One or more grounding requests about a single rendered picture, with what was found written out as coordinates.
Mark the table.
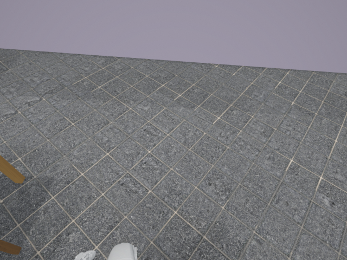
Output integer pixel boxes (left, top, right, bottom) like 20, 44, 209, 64
0, 155, 25, 184

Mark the left robot thigh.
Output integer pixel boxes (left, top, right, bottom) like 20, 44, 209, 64
107, 243, 137, 260

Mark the chair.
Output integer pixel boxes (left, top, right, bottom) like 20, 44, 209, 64
0, 240, 21, 255

